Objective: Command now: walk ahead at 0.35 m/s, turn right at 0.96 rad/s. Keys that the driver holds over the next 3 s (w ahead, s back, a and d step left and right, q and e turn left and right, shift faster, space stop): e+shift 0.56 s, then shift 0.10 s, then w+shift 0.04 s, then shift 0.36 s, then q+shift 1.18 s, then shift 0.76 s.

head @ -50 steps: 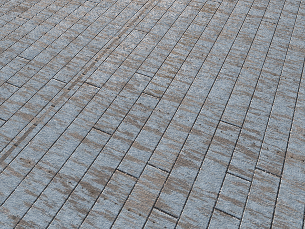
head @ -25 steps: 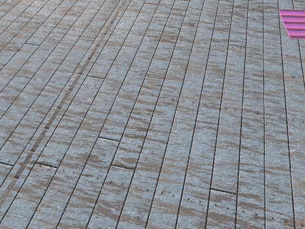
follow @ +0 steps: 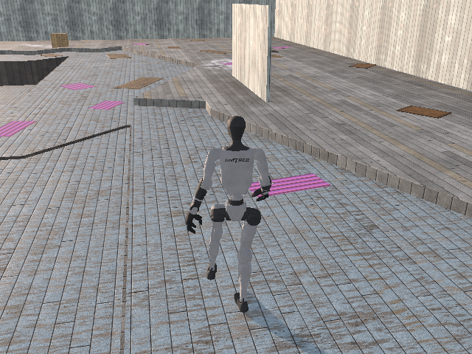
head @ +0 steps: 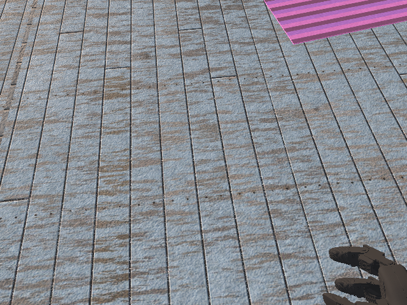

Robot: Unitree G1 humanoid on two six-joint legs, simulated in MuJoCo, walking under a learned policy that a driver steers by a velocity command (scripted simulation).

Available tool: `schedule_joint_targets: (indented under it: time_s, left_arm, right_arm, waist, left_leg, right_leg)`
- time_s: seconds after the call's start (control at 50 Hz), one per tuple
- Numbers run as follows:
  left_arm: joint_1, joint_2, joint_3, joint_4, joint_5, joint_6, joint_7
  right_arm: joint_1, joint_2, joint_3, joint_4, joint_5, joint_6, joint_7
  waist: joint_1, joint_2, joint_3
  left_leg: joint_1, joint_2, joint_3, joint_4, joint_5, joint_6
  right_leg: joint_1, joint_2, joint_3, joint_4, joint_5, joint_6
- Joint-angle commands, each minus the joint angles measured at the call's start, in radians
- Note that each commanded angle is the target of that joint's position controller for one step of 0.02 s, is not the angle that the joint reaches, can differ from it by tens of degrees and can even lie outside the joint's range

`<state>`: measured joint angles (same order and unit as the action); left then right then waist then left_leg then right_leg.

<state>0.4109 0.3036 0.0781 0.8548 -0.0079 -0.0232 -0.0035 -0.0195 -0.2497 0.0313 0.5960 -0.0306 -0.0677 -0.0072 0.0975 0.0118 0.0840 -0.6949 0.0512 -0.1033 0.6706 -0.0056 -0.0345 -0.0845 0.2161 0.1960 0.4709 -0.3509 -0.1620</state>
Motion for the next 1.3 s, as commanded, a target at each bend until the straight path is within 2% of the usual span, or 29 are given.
schedule_joint_targets:
  time_s: [0.02,0.06,0.08,0.1,0.12,0.16,0.22,0.44,0.48,0.5,0.52,0.56,0.62,0.66,0.72,0.78,0.86,0.88,0.9,0.92,0.94,0.96,1.08,1.12,1.16,1.2,1.24,1.28,1.3]
  left_arm:
    - [-0.038,0.16,0.048,-0.081,0.01,0.006,0.015]
    - [-0.114,0.142,0.045,-0.127,0.005,-0.008,0.015]
    - [-0.044,0.014,0.015,-0.159,-0.006,-0.004,0.023]
    - [0.148,0.06,0.014,-0.185,-0.026,0.004,0.035]
    - [0.088,0.122,0.022,-0.15,0.016,0.02,0.034]
    - [-0.073,0.133,0.033,-0.184,0.04,0.05,0.004]
    - [-0.084,0.084,0.018,-0.219,0.033,0.099,-0.025]
    - [-0.278,0.08,0.01,-0.345,0.011,0.113,-0.056]
    - [-0.162,0.104,0.025,-0.299,0.018,0.094,-0.046]
    - [-0.135,0.21,0.043,-0.305,0.021,0.081,-0.023]
    - [-0.128,0.317,0.076,-0.347,0.027,0.076,-0.008]
    - [-0.178,0.241,0.06,-0.325,0.033,0.08,0.009]
    - [-0.293,0.139,0.027,-0.345,0.021,0.077,0.008]
    - [-0.235,0.129,0.021,-0.319,0.022,0.063,0.002]
    - [-0.157,0.128,0.021,-0.291,0.034,0.057,-0.01]
    - [-0.147,0.123,0.018,-0.268,0.037,0.052,-0.01]
    - [-0.182,0.12,0.01,-0.249,0.024,0.043,-0.002]
    - [-0.202,0.093,-0.001,-0.252,0.013,0.041,0.005]
    - [-0.198,0.028,-0.023,-0.263,0.013,0.035,0.007]
    - [-0.149,-0.007,-0.032,-0.27,0.011,0.033,0.008]
    - [-0.18,0.076,-0.012,-0.259,0.035,0.044,0.01]
    - [-0.184,0.086,-0.005,-0.245,0.032,0.049,0.005]
    - [-0.168,-0.009,-0.04,-0.176,0.019,0.056,-0.006]
    - [-0.172,-0.001,-0.04,-0.169,0.022,0.053,0.009]
    - [-0.166,0.078,-0.023,-0.177,0.039,0.039,0.026]
    - [-0.166,0.14,0.003,-0.171,0.025,0.043,0.039]
    - [-0.149,0.122,0.003,-0.183,0.027,0.052,0.043]
    - [-0.148,0.096,-0.008,-0.197,0.039,0.046,0.051]
    - [-0.202,0.084,-0.012,-0.202,0.042,0.042,0.057]
  right_arm:
    - [0.121,-0.116,-0.031,-0.017,0.006,-0.01,-0.018]
    - [0.378,-0.186,-0.056,0.056,0.0,-0.037,-0.036]
    - [0.444,-0.234,-0.061,0.054,-0.013,-0.04,-0.04]
    - [0.41,-0.242,-0.078,0.029,-0.012,-0.028,-0.026]
    - [0.287,-0.181,-0.08,-0.014,0.001,-0.015,-0.035]
    - [0.205,-0.072,-0.044,-0.015,-0.001,0.01,-0.043]
    - [0.224,-0.12,-0.063,0.023,0.001,0.022,-0.037]
    - [0.228,-0.213,-0.12,0.018,-0.008,0.072,-0.008]
    - [0.288,-0.197,-0.128,0.034,-0.005,0.095,0.002]
    - [0.33,-0.128,-0.115,0.019,0.0,0.111,0.014]
    - [0.216,-0.143,-0.108,-0.066,-0.009,0.127,0.0]
    - [0.185,-0.148,-0.109,-0.06,0.016,0.12,-0.011]
    - [0.276,-0.167,-0.119,0.027,-0.007,0.106,-0.012]
    - [0.273,-0.143,-0.111,0.029,0.01,0.112,-0.006]
    - [0.212,-0.126,-0.102,0.019,0.001,0.113,0.02]
    - [0.178,-0.104,-0.093,0.013,0.008,0.102,0.021]
    - [0.276,-0.079,-0.083,0.039,0.022,0.08,-0.005]
    - [0.307,-0.071,-0.079,0.047,0.014,0.071,-0.013]
    - [0.316,-0.113,-0.08,0.042,-0.006,0.059,-0.021]
    - [0.261,-0.226,-0.1,0.019,-0.003,0.057,-0.02]
    - [0.299,-0.2,-0.1,0.043,0.007,0.062,-0.015]
    - [0.285,-0.145,-0.083,0.046,0.014,0.059,-0.009]
    - [0.24,-0.093,-0.062,0.083,0.018,0.056,-0.007]
    - [0.231,-0.143,-0.084,0.091,0.035,0.066,0.0]
    - [0.23,-0.173,-0.105,0.068,0.039,0.072,0.009]
    - [0.225,-0.115,-0.098,0.04,0.045,0.079,0.022]
    - [0.212,-0.115,-0.105,0.032,0.021,0.096,0.026]
    - [0.186,-0.121,-0.12,0.019,0.016,0.116,0.036]
    - [0.2,-0.108,-0.121,0.025,0.025,0.124,0.039]
  waist:
    - [-0.073,-0.082,-0.157]
    - [-0.207,-0.047,-0.249]
    - [-0.171,0.139,-0.364]
    - [-0.076,0.226,-0.596]
    - [-0.093,0.108,-0.553]
    - [-0.091,0.035,-0.32]
    - [-0.067,0.126,-0.184]
    - [-0.092,0.156,-0.152]
    - [-0.059,-0.001,-0.15]
    - [-0.076,-0.32,-0.079]
    - [-0.031,-0.306,-0.074]
    - [-0.075,-0.203,-0.055]
    - [-0.121,-0.141,-0.149]
    - [-0.109,-0.115,-0.18]
    - [-0.054,-0.146,-0.164]
    - [-0.051,-0.129,-0.089]
    - [-0.114,-0.111,-0.119]
    - [-0.141,-0.086,-0.125]
    - [-0.13,0.029,-0.138]
    - [-0.081,0.207,-0.117]
    - [-0.121,0.21,-0.098]
    - [-0.109,0.153,-0.067]
    - [-0.097,0.144,-0.135]
    - [-0.083,0.155,-0.129]
    - [-0.089,0.101,-0.149]
    - [-0.1,-0.143,-0.128]
    - [-0.066,-0.227,-0.093]
    - [-0.056,-0.156,-0.066]
    - [-0.088,-0.089,-0.079]
  left_leg:
    - [0.468,-0.157,0.091,-0.17,0.096,0.012]
    - [0.738,-0.019,-0.008,-0.284,0.326,0.052]
    - [0.965,0.316,-0.238,-0.129,0.864,0.109]
    - [1.075,0.551,-0.511,-0.094,0.919,0.277]
    - [0.938,0.459,-0.498,-0.181,0.567,0.302]
    - [0.692,0.291,-0.232,-0.269,0.251,0.235]
    - [0.48,0.251,-0.039,-0.336,0.313,0.236]
    - [0.369,0.306,0.243,-0.302,-0.276,0.12]
    - [0.276,0.254,0.314,-0.076,-0.396,0.026]
    - [0.061,0.125,0.399,0.258,-0.648,-0.057]
    - [-0.077,0.006,0.193,0.4,-0.691,-0.082]
    - [-0.043,0.034,0.082,0.435,-0.49,-0.06]
    - [0.075,0.009,0.107,0.458,-0.336,-0.039]
    - [0.111,0.002,0.103,0.419,-0.367,-0.03]
    - [0.099,-0.008,0.105,0.264,-0.346,-0.007]
    - [0.177,-0.035,0.11,0.106,-0.389,0.017]
    - [0.441,-0.075,0.137,-0.141,-0.31,0.06]
    - [0.552,-0.056,0.117,-0.275,-0.205,0.07]
    - [0.626,0.094,-0.043,-0.371,-0.227,0.09]
    - [0.629,0.275,-0.277,-0.424,-0.132,0.17]
    - [0.534,0.336,-0.323,-0.422,-0.054,0.265]
    - [0.518,0.301,-0.275,-0.422,-0.028,0.28]
    - [0.587,0.12,-0.014,-0.288,0.37,0.194]
    - [0.573,0.089,-0.043,-0.229,0.376,0.17]
    - [0.488,0.089,-0.111,-0.199,0.248,0.146]
    - [0.34,-0.042,-0.004,-0.099,-0.067,0.114]
    - [0.222,-0.117,0.117,0.111,-0.378,0.085]
    - [0.154,-0.064,0.113,0.345,-0.61,0.071]
    - [0.181,-0.045,0.107,0.359,-0.578,0.063]
  right_leg:
    - [-0.171,-0.093,0.16,0.151,0.812,0.093]
    - [-0.22,-0.058,0.114,0.518,0.538,0.138]
    - [-0.41,0.024,-0.033,0.843,-0.393,0.144]
    - [-0.49,-0.031,-0.049,1.041,-0.378,0.158]
    - [-0.516,-0.106,-0.083,1.041,-0.197,0.158]
    - [-0.526,-0.159,-0.121,0.951,-0.09,0.189]
    - [-0.462,-0.203,-0.151,0.85,-0.083,0.203]
    - [-0.188,-0.222,-0.308,0.262,-0.037,0.13]
    - [-0.027,-0.217,-0.209,0.048,0.005,0.093]
    - [-0.011,-0.467,0.197,-0.139,0.155,0.027]
    - [-0.099,-0.589,0.445,-0.185,0.318,-0.12]
    - [-0.137,-0.465,0.246,-0.161,0.293,-0.102]
    - [-0.125,-0.356,0.081,-0.116,0.468,-0.056]
    - [-0.095,-0.376,0.092,-0.085,0.615,-0.076]
    - [-0.061,-0.361,0.194,-0.201,-0.073,-0.082]
    - [-0.094,-0.366,0.192,-0.163,0.099,-0.081]
    - [-0.169,-0.349,0.181,-0.04,0.416,-0.043]
    - [-0.224,-0.317,0.175,-0.005,0.346,0.003]
    - [-0.29,-0.251,0.129,0.082,0.194,0.062]
    - [-0.39,-0.084,-0.039,0.195,-0.062,0.103]
    - [-0.352,-0.109,-0.085,0.286,-0.206,0.116]
    - [-0.339,-0.13,-0.073,0.34,-0.184,0.123]
    - [-0.173,-0.16,-0.168,0.116,-0.035,0.171]
    - [-0.1,-0.149,-0.201,-0.045,0.145,0.165]
    - [-0.032,-0.226,-0.135,-0.025,0.233,0.147]
    - [-0.006,-0.331,-0.059,-0.009,0.319,0.079]
    - [0.005,-0.509,0.057,-0.09,0.464,-0.031]
    - [-0.014,-0.609,0.06,-0.11,0.688,-0.119]
    - [-0.028,-0.561,-0.031,-0.123,0.656,-0.088]
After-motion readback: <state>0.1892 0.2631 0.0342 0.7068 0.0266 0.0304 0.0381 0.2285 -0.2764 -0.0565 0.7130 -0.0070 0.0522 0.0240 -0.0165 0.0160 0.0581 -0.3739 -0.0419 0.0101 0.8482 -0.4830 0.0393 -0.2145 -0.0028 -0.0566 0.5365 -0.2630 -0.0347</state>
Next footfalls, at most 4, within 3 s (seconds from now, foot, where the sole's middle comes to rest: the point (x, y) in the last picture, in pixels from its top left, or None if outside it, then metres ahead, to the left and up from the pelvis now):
0.06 left None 0.29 0.13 -0.77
0.48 right None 0.14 -0.07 -0.77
0.90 left None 0.28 0.06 -0.77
1.16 right None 0.14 -0.09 -0.77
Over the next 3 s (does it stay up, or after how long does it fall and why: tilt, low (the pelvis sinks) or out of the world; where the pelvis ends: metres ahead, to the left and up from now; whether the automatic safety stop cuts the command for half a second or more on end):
stays up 0.26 0.01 0.01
